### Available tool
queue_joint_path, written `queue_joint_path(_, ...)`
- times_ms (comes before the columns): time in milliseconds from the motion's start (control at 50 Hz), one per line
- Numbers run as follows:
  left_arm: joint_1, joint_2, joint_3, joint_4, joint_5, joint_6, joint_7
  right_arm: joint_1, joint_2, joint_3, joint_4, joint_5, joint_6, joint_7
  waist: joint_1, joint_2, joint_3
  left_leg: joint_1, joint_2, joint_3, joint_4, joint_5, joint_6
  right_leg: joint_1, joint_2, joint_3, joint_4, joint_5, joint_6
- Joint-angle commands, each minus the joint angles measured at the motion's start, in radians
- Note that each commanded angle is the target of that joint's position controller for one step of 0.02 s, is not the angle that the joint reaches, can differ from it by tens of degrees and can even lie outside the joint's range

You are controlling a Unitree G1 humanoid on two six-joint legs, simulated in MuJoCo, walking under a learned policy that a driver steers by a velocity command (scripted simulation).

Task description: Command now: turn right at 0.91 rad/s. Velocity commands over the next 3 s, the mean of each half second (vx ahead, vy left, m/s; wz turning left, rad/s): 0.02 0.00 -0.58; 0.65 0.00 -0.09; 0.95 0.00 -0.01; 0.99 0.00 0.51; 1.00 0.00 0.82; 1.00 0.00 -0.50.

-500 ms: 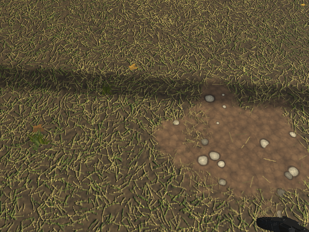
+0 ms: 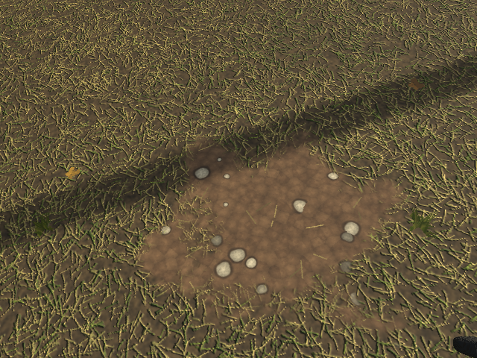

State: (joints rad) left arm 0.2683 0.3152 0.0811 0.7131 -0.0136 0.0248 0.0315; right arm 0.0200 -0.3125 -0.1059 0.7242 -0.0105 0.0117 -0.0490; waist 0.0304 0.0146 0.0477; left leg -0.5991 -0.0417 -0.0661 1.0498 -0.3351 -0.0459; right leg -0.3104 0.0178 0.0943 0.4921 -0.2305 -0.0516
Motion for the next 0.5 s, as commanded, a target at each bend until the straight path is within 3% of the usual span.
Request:
queue_joint_path(20, -0.041, 0.172, 0.047, -0.100, -0.009, -0.009, 0.023, -0.046, -0.038, -0.004, -0.071, 0.009, -0.027, 0.005, -0.024, -0.131, -0.170, -0.088, -0.018, -0.058, -0.107, 0.050, -0.020, 0.252, -0.192, 0.295, -0.103, 0.382, -0.132)
queue_joint_path(120, -0.063, 0.196, 0.061, -0.145, -0.009, 0.012, 0.024, -0.064, -0.052, -0.001, -0.068, 0.017, -0.039, 0.026, -0.007, -0.183, -0.156, 0.018, -0.051, -0.080, -0.312, 0.054, -0.038, 0.207, -0.161, 0.395, -0.078, 0.319, -0.131)
queue_joint_path(220, -0.101, 0.167, 0.044, -0.171, -0.004, 0.023, 0.012, 0.005, -0.083, -0.003, -0.049, 0.016, -0.053, 0.049, -0.001, -0.214, -0.188, 0.176, -0.018, -0.050, -0.461, 0.052, -0.009, 0.205, -0.156, 0.428, 0.001, 0.474, -0.125)
queue_joint_path(260, -0.129, 0.152, 0.033, -0.179, -0.009, 0.025, 0.010, 0.051, -0.085, -0.006, -0.037, 0.011, -0.060, 0.056, -0.033, -0.186, -0.170, 0.329, 0.006, -0.027, -0.660, 0.244, 0.026, 0.142, -0.108, 0.415, 0.034, 0.360, -0.086)
queue_joint_path(280, -0.092, 0.120, 0.022, -0.177, 0.003, 0.023, 0.008, 0.055, -0.117, -0.012, -0.043, -0.001, -0.059, 0.054, -0.014, -0.105, -0.183, 0.432, 0.110, -0.126, -0.691, 0.362, 0.067, 0.079, -0.055, 0.371, 0.100, 0.164, -0.047)
queue_joint_path(300, -0.010, 0.076, 0.007, -0.171, 0.025, 0.016, 0.004, 0.025, -0.178, -0.017, -0.063, -0.016, -0.051, 0.046, 0.050, 0.152, -0.179, 0.513, 0.290, -0.321, -0.694, 0.650, 0.171, -0.039, 0.093, 0.222, 0.284, -0.274, 0.013)
queue_joint_path(320, -0.048, 0.137, 0.022, -0.192, 0.022, 0.007, 0.006, 0.078, -0.168, -0.015, -0.041, -0.032, -0.049, 0.049, 0.018, 0.266, -0.142, 0.495, 0.425, -0.522, -0.723, 0.694, 0.350, -0.190, 0.133, 0.139, 0.479, -0.488, 0.074)
queue_joint_path(340, -0.049, 0.206, 0.043, -0.168, 0.018, 0.003, 0.009, 0.079, -0.140, -0.008, -0.047, -0.013, -0.053, 0.049, 0.001, 0.163, -0.131, 0.483, 0.423, -0.486, -0.713, 0.615, 0.370, -0.220, 0.084, 0.136, 0.633, -0.439, 0.102)
queue_joint_path(360, -0.074, 0.208, 0.047, -0.153, 0.012, 0.006, 0.007, 0.069, -0.112, 0.000, -0.047, 0.001, -0.050, 0.043, -0.005, 0.106, -0.124, 0.477, 0.356, -0.387, -0.695, 0.546, 0.324, -0.223, 0.072, 0.131, 0.684, -0.370, 0.117)
queue_joint_path(380, -0.082, 0.173, 0.040, -0.140, 0.008, 0.015, 0.008, 0.058, -0.094, 0.009, -0.049, 0.011, -0.045, 0.040, -0.007, 0.087, -0.113, 0.469, 0.302, -0.313, -0.690, 0.497, 0.284, -0.223, 0.068, 0.126, 0.695, -0.336, 0.132)
queue_joint_path(400, -0.089, 0.146, 0.030, -0.141, 0.008, 0.019, 0.007, 0.053, -0.091, 0.015, -0.045, 0.016, -0.040, 0.036, -0.013, 0.090, -0.103, 0.465, 0.284, -0.282, -0.691, 0.492, 0.274, -0.222, 0.062, 0.121, 0.687, -0.302, 0.143)
queue_joint_path(460, -0.116, 0.063, -0.003, -0.145, 0.002, 0.012, -0.003, 0.073, -0.080, 0.024, -0.027, 0.006, -0.024, 0.028, -0.023, 0.141, -0.120, 0.482, 0.213, -0.167, -0.689, 0.519, 0.254, -0.144, 0.032, 0.026, 0.468, -0.258, 0.154)
queue_joint_path(480, -0.107, 0.035, -0.017, -0.137, 0.004, 0.009, -0.007, 0.104, -0.073, 0.027, -0.016, 0.005, -0.019, 0.027, -0.035, 0.150, -0.162, 0.485, 0.196, -0.150, -0.717, 0.307, 0.244, -0.084, 0.007, -0.013, 0.353, -0.241, 0.150)
queue_joint_path(500, -0.121, 0.034, -0.022, -0.138, -0.001, 0.005, -0.015, 0.148, -0.123, 0.011, -0.006, 0.018, -0.012, 0.028, -0.067, 0.194, -0.149, 0.465, 0.191, -0.169, -0.763, 0.054, 0.249, -0.056, 0.019, -0.075, 0.290, -0.256, 0.142)
